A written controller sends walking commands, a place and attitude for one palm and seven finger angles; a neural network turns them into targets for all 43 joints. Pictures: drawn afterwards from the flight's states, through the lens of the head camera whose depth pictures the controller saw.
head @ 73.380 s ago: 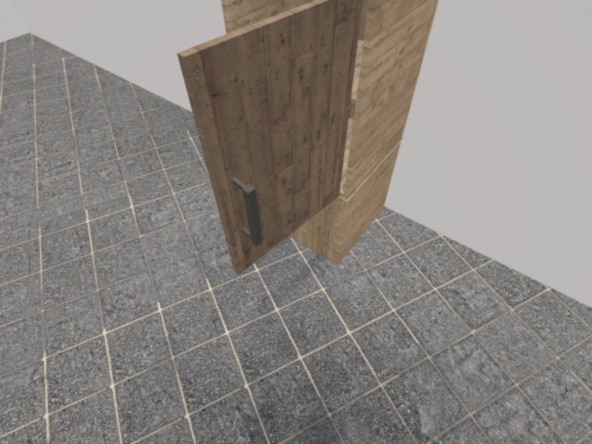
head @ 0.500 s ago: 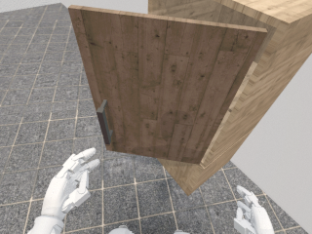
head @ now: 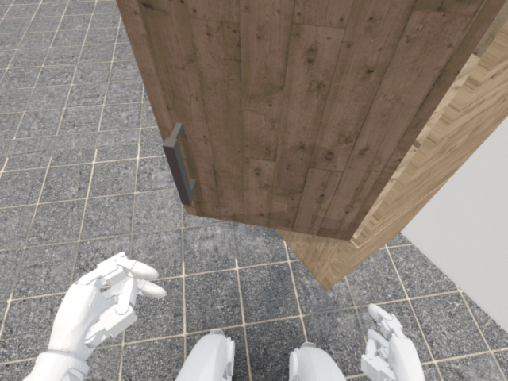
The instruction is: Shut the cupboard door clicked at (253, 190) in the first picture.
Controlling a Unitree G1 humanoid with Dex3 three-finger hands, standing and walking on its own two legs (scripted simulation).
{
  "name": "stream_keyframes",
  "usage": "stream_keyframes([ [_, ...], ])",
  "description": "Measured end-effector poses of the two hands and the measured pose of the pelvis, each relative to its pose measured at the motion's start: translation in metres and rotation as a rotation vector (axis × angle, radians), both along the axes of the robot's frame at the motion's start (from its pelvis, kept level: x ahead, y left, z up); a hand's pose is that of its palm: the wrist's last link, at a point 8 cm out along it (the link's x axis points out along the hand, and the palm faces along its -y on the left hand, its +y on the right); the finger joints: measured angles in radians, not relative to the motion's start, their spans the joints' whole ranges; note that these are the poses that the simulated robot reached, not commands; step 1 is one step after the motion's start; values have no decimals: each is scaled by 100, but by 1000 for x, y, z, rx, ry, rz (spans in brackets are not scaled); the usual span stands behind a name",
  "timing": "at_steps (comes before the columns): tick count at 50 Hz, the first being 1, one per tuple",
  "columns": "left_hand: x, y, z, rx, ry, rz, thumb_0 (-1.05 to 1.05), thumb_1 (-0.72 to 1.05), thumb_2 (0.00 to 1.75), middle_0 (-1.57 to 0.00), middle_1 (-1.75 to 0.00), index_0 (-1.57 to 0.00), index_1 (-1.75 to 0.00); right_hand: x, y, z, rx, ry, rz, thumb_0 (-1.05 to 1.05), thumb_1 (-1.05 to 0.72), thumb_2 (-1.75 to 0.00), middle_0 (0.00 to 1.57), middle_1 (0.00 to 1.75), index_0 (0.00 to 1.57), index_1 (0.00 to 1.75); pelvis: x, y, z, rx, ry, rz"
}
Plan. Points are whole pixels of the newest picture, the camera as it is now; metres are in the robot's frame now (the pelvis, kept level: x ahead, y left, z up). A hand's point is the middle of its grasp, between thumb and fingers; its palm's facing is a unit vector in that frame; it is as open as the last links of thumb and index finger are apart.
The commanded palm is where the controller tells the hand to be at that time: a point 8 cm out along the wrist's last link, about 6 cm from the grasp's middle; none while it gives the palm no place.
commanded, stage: raise the hand and make a fist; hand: left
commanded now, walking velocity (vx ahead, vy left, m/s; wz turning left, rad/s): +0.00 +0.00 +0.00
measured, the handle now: (183, 167) +0.47 +0.17 +0.01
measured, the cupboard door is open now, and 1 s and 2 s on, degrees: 45 45 45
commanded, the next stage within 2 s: bring the fist close to the handle in 1.08 s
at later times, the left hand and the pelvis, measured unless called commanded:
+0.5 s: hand (112, 313) +0.20 +0.21 +0.03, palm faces -0.07 -1.00 -0.03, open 3.1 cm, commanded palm +0.19 +0.26 +0.04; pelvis +0.00 +0.02 +0.00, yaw +1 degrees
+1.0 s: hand (127, 298) +0.22 +0.19 +0.04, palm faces -0.10 -0.99 -0.04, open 3.1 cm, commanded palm +0.20 +0.24 +0.04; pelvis +0.01 +0.00 -0.01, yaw +0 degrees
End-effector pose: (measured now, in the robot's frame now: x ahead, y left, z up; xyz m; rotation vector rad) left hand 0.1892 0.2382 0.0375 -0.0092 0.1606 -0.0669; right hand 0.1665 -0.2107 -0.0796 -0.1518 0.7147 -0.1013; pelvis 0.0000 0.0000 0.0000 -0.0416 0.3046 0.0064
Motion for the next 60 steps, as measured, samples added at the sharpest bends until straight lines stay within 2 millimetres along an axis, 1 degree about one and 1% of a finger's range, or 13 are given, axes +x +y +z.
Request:
stream_keyframes([
  [3,-8,15,12,40,-94,63,2,91,90,-85,-101,-85,-101,-6,-6,0,-46,22,16,1,-90,-90,20,30,20,30,0,5,-1,-9,4,7],
  [5,-9,18,12,50,-133,55,1,91,90,-88,-105,-88,-105,-6,-11,-1,-76,24,30,1,-90,-90,20,30,20,30,-2,9,-5,-16,10,14],
  [12,-2,4,-17,0,-62,-105,1,91,90,-101,-119,-101,-119,6,-15,9,-134,-39,26,1,-91,-90,20,30,20,30,-7,19,-13,-30,23,11],
  [19,0,27,16,42,-154,12,2,90,90,-114,-133,-114,-133,21,4,26,-105,-92,49,1,-91,-90,20,30,20,30,-4,23,-5,-34,8,14],
  [22,-1,31,14,51,-134,30,1,91,90,-119,-139,-119,-139,26,12,27,-85,-96,77,1,-91,-90,20,30,20,30,-3,25,-3,-36,7,20],
  [28,1,21,-14,21,-23,-53,1,91,90,-126,-146,-126,-147,26,17,23,-86,-82,105,1,-90,-90,20,30,20,30,-2,22,-4,-38,17,20],
  [30,4,20,-11,22,-48,-60,1,91,90,-127,-148,-127,-148,24,14,21,-94,-70,105,1,-90,-90,20,30,20,30,-1,21,-6,-39,18,20],
  [36,15,29,16,66,-171,-15,2,90,90,-129,-150,-129,-150,17,4,13,-92,-28,87,1,-90,-90,20,30,20,30,1,17,-6,-38,20,20],
  [39,17,27,9,60,-117,-22,1,91,90,-129,-150,-129,-150,15,-2,10,-80,-15,69,1,-91,-90,20,30,20,30,3,15,-5,-34,24,19],
  [44,15,14,-9,24,-20,-63,1,91,90,-130,-150,-130,-150,12,-11,11,-86,-16,47,1,-91,-90,20,30,20,30,5,11,-5,-25,28,12],
  [51,19,9,9,46,-162,-28,1,90,90,-130,-150,-130,-150,15,-21,7,-102,-18,50,1,-91,-90,20,30,20,30,5,3,-10,-21,29,12],
  [57,18,2,-4,38,-77,-52,1,91,90,-130,-150,-130,-150,20,-22,4,-79,-21,44,1,-91,-90,20,30,20,30,5,0,-11,-18,30,11],
  [60,16,-2,-4,35,-56,-69,1,91,90,-130,-150,-130,-150,21,-21,5,-73,-28,40,1,-91,-90,20,30,20,30,5,-1,-10,-15,27,9],
])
